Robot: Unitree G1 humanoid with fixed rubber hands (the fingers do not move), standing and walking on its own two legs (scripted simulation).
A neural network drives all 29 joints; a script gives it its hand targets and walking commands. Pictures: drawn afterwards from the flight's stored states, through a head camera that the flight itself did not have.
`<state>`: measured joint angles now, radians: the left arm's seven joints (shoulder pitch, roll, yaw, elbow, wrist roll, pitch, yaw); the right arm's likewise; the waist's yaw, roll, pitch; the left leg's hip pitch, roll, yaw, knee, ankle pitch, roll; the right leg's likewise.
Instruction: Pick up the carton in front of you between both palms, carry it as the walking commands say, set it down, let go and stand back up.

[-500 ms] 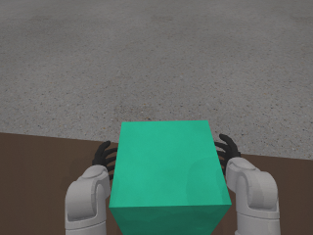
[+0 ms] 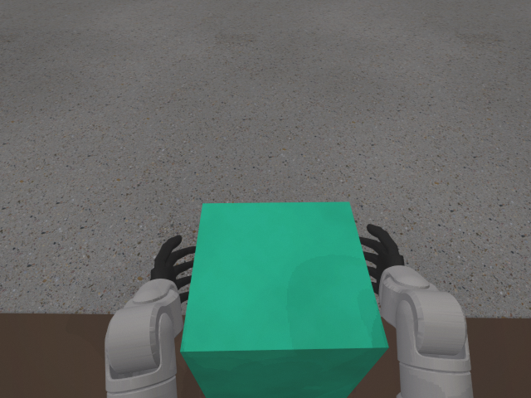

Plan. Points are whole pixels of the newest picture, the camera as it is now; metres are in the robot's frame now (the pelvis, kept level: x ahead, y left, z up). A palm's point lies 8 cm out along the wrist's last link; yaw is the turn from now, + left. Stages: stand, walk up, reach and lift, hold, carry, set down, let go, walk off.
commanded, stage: carry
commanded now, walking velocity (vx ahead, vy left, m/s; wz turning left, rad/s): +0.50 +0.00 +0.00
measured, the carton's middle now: (276, 307) +0.27 +0.00 +0.00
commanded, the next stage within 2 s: none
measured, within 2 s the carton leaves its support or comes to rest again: neither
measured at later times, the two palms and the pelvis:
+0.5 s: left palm (193, 110) +0.67 +0.14 +0.09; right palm (328, 95) +0.71 -0.16 +0.09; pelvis +0.32 -0.04 -0.01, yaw +3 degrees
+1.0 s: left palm (198, 63) +1.04 +0.17 +0.02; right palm (296, 56) +1.04 -0.13 +0.03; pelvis +0.68 +0.02 -0.09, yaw +1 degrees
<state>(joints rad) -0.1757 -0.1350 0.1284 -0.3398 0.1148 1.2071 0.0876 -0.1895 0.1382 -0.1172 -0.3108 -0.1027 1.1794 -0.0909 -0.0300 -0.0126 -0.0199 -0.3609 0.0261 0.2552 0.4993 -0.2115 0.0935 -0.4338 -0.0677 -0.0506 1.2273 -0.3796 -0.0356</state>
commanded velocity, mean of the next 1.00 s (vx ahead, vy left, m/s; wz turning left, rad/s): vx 0.50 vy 0.00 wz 0.00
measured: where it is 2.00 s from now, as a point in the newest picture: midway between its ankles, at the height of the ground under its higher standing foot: (241, 192)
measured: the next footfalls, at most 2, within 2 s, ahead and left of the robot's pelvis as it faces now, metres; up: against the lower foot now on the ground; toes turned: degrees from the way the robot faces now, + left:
right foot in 0.34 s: +0.41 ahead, -0.09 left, +0.00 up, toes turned -5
left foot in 0.88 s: +0.77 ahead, +0.05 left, -0.08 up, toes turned +5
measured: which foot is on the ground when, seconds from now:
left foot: down 0.00-0.36, up 0.38-0.86, down 0.88-1.00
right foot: up 0.00-0.32, down 0.34-0.92, up 0.94-1.00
